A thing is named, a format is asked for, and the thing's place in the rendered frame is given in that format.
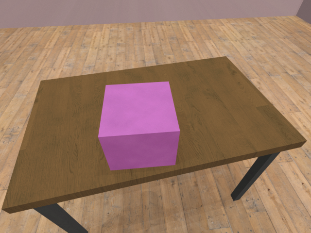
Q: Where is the table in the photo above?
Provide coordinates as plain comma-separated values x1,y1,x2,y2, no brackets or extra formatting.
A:
2,56,307,233

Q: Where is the carton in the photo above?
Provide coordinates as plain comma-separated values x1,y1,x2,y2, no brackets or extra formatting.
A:
98,82,180,170

